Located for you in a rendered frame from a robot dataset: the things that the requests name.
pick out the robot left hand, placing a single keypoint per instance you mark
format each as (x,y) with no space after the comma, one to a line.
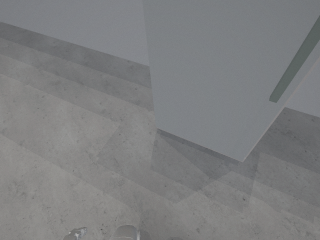
(76,234)

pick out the handle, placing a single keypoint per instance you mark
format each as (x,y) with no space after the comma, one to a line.
(302,54)

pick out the fridge door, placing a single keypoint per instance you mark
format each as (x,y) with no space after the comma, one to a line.
(215,63)

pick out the left robot thigh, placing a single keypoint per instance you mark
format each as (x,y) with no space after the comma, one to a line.
(126,232)

